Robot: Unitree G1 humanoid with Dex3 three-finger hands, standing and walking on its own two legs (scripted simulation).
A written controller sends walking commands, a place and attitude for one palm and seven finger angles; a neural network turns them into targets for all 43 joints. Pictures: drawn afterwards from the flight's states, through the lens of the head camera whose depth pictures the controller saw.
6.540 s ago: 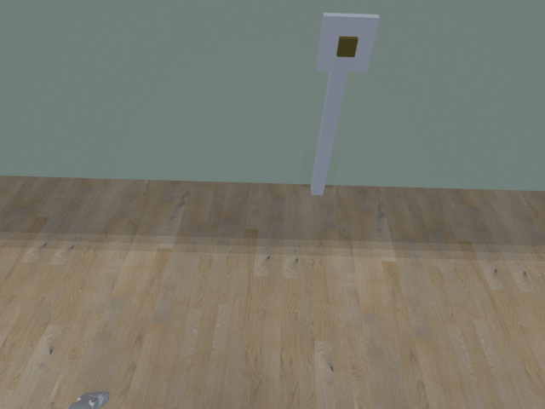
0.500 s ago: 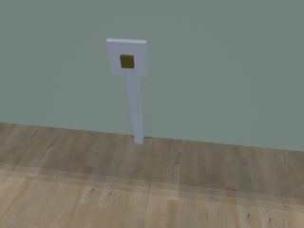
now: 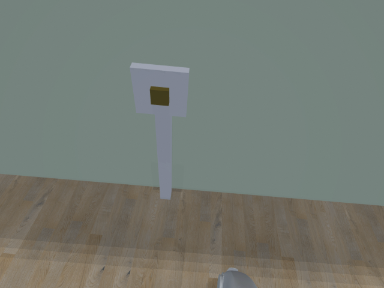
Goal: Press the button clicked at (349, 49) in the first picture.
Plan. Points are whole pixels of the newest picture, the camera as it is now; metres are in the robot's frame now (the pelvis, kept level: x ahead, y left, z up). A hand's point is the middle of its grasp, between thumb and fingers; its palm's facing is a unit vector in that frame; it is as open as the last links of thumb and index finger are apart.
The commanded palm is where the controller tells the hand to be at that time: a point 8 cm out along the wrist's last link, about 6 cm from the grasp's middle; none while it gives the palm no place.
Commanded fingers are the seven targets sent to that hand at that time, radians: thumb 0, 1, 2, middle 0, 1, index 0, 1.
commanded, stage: take the last steps up to it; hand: left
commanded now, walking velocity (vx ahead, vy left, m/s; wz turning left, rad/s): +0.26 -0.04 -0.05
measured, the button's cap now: (160, 95) +0.68 +0.14 +0.00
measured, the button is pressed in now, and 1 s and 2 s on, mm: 0 0 0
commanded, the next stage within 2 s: come to a stop and stand still in 0.24 s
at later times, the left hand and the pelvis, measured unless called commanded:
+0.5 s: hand (129, 270) +0.20 +0.16 -0.18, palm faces +0.04 -0.98 -0.18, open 7.2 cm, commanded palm none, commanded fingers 0.00 0.90 0.90 -0.20 -0.30 -0.20 -0.30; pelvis +0.17 -0.02 -0.01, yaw -1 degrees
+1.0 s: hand (137, 285) +0.16 +0.13 -0.17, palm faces +0.01 -0.96 -0.26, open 7.4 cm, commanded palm none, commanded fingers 0.00 0.90 0.90 -0.20 -0.30 -0.20 -0.30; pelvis +0.13 -0.06 -0.01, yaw -3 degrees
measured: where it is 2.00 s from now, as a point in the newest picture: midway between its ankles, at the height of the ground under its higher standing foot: outside the picture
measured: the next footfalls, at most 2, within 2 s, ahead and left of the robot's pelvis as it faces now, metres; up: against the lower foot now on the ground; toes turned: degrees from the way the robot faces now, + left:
right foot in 0.16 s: +0.22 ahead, -0.12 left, +0.00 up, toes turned -8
left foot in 0.52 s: +0.28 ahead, +0.11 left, +0.00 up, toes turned +4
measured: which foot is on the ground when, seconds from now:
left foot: down 0.00-0.18, up 0.20-0.50, down 0.52-0.88, up 0.90-1.00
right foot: up 0.00-0.14, down 0.16-0.58, up 0.60-0.86, down 0.88-1.00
